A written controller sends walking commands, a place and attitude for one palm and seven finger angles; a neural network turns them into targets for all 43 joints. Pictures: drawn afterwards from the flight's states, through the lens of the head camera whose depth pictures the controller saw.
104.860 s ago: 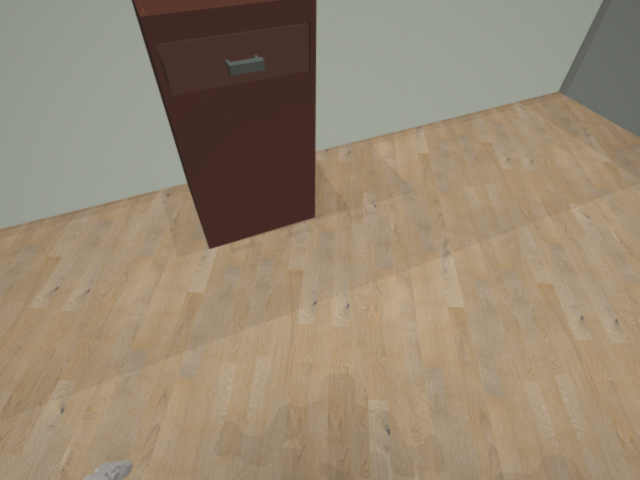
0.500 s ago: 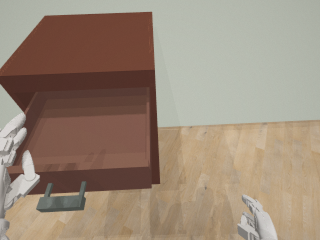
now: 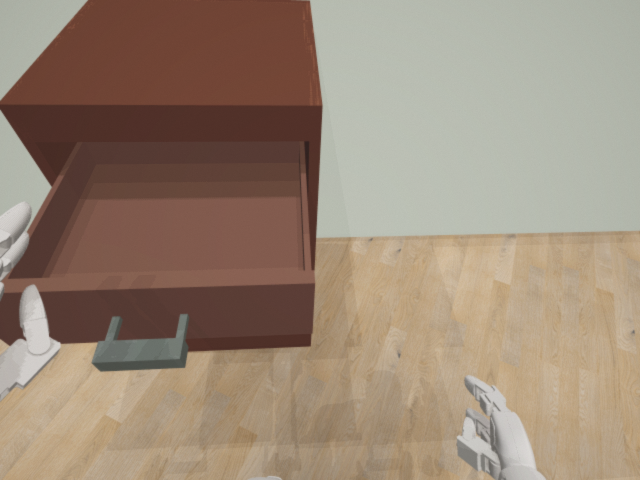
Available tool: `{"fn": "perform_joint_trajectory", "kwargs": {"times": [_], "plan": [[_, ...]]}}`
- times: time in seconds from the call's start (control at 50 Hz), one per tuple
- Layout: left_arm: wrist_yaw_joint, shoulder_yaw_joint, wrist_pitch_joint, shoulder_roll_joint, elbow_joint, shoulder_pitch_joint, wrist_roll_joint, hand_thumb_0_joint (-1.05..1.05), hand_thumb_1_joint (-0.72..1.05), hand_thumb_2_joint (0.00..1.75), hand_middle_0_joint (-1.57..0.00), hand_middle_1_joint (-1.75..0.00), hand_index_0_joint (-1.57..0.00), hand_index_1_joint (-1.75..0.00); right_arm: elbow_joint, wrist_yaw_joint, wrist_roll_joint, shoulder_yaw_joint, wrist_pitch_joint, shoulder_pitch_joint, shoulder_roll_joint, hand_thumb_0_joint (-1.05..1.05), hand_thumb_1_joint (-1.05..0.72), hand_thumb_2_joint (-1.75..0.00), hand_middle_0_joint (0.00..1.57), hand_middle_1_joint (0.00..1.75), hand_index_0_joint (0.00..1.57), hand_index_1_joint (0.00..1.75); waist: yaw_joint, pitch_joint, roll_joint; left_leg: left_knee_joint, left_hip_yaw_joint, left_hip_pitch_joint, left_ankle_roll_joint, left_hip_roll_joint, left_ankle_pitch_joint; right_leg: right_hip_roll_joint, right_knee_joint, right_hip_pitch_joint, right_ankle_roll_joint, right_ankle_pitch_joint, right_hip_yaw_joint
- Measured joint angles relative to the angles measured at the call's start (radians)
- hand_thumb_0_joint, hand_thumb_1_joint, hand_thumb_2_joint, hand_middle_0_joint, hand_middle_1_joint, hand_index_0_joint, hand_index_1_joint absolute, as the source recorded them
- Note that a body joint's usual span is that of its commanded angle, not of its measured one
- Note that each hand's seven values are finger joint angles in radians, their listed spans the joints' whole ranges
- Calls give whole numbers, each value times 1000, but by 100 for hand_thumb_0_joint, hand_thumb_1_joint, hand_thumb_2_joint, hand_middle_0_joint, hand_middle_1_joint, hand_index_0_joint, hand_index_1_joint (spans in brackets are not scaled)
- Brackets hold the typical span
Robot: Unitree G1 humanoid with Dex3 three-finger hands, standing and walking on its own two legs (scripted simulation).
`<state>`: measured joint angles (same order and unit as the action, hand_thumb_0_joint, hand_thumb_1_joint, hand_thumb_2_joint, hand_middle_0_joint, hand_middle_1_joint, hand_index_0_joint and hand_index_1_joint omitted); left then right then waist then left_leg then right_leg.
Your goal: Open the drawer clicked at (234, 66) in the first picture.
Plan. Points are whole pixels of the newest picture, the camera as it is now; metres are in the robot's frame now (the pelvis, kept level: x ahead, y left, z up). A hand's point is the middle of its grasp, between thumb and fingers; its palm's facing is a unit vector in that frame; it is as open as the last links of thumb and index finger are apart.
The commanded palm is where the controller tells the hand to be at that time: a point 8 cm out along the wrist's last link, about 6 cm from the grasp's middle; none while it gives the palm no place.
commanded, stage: step back with the hand held close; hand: left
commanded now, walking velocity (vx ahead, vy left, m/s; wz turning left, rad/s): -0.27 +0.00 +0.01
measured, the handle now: (146, 338) +0.28 +0.25 +0.00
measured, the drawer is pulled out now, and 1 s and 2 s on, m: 0.29 0.29 0.29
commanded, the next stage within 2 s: stop stepping back and stand still in 0.50 s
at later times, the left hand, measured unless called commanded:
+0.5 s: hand (48, 460) +0.11 +0.20 +0.18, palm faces +0.29 -0.82 -0.49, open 7.4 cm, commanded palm +0.04 +0.25 +0.19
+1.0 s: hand out of the picture -0.06 +0.19 +0.19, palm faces +0.45 -0.76 -0.46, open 7.4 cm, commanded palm -0.11 +0.23 +0.19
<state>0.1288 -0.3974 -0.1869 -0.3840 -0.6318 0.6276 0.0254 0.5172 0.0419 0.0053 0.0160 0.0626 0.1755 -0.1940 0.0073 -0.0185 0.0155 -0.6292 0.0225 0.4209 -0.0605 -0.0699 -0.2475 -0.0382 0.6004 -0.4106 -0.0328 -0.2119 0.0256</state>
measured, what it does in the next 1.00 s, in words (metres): walks backwards: right foot, then left foot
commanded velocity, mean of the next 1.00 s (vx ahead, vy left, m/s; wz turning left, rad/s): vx -0.13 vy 0.03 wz -0.01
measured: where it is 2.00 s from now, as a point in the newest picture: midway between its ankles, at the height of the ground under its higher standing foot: outside the picture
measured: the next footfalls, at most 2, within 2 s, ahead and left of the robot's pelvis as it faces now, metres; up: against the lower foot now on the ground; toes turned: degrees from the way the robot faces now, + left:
right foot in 0.48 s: -0.10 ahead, -0.12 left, +0.00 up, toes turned -2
left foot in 0.84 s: -0.24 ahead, +0.09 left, +0.00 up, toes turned +5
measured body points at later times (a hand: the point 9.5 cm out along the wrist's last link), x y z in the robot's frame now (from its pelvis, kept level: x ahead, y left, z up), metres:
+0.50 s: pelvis -0.10 -0.02 +0.00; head -0.05 -0.02 +0.45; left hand +0.09 +0.24 +0.21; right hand +0.10 -0.23 -0.08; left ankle +0.00 +0.12 -0.72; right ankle -0.14 -0.12 -0.73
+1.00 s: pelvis -0.22 -0.05 +0.01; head -0.24 -0.05 +0.46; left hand -0.09 +0.23 +0.21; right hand -0.05 -0.28 -0.07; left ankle -0.28 +0.08 -0.72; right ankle -0.19 -0.13 -0.72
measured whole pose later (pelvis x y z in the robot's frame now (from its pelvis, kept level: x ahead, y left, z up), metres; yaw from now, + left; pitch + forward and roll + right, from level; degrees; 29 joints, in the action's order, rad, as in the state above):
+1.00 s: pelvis -0.22 -0.05 +0.01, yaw +4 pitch +0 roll +2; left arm 0.17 -0.37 -0.17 -0.40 -0.63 0.67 0.03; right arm 0.58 0.05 0.01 0.00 0.12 0.27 -0.21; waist 0.00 0.05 0.05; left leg -0.49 -0.02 0.14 0.02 0.00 -0.35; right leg 0.02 0.63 -0.33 0.00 -0.33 0.08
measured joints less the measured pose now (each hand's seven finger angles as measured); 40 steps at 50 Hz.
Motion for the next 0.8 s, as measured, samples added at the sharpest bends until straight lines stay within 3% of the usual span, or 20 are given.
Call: {"fn": "perform_joint_trajectory", "kwargs": {"times": [0.06,0.12,0.18,0.26,0.3,0.46,0.54,0.6,0.66,0.72,0.8], "plan": [[8,22,-9,16,-5,-18,3,2,89,90,-21,-30,-21,-31,18,-9,3,-7,0,19,-7,1,-90,-90,21,30,21,30,-8,7,-2,-99,11,49,20,9,-126,3,-11,-11,-10,10,23],[16,40,-16,20,-25,-28,8,2,89,90,-21,-30,-21,-31,51,-10,-2,-10,-15,32,-11,1,-90,-90,21,30,21,30,-18,11,31,-168,16,36,33,23,-174,22,-16,-22,-7,23,31],[22,28,-19,0,-43,-25,10,2,88,90,-21,-30,-21,-31,57,2,-5,-13,-23,41,-18,1,-90,-90,21,30,21,30,-41,9,51,-4,13,-28,40,46,-27,42,13,-56,10,18,41],[28,-16,-21,-37,-27,-17,11,2,88,90,-21,-30,-21,-31,74,5,-20,-30,13,29,9,1,-90,-90,21,30,21,30,-31,-11,50,7,0,-7,40,49,-4,8,267,-122,34,-210,-21],[32,-34,-15,-42,-36,6,20,2,89,90,-21,-30,-21,-31,79,0,-23,-29,33,26,26,1,-90,-90,21,30,20,30,-27,-7,29,33,2,-4,44,70,14,-10,319,-104,42,-247,-26],[13,-4,-7,-16,-52,4,30,2,89,90,-21,-30,-21,-31,83,-29,-19,6,61,-43,53,1,-90,-90,21,30,21,30,2,-7,-8,91,-41,42,77,125,104,19,19,112,59,-157,-6],[-20,30,-9,-11,-24,-34,30,2,89,90,-21,-30,-21,-31,71,-32,-7,3,38,-91,23,1,-90,-90,21,30,21,30,-10,-58,-89,72,4,81,88,175,136,-42,-84,142,-8,-93,37],[-26,30,-21,-34,-30,10,34,2,89,90,-21,-30,-21,-31,76,-28,19,-16,8,-72,16,1,-90,-90,21,30,21,30,-11,-31,-40,-236,30,147,86,91,-105,-8,-72,101,-29,-63,29],[-13,9,-23,-25,-9,80,26,2,88,90,-22,-31,-22,-31,79,-6,15,-29,-28,-48,7,1,-90,-90,21,30,21,30,-22,21,10,-399,-1,135,97,49,-161,23,-96,71,-35,-30,15],[12,7,-6,-10,38,105,15,1,88,90,-22,-31,-22,-31,66,18,10,-33,-40,-17,-16,1,-90,-90,21,30,20,30,-32,56,27,-290,-27,24,79,53,-179,36,-118,52,-37,1,20],[37,36,25,14,60,72,5,2,88,90,-22,-31,-21,-31,64,32,2,-43,-16,28,-59,1,-91,-90,20,30,20,30,-33,73,22,15,-34,-166,40,71,-168,42,-128,35,-34,28,63]]}}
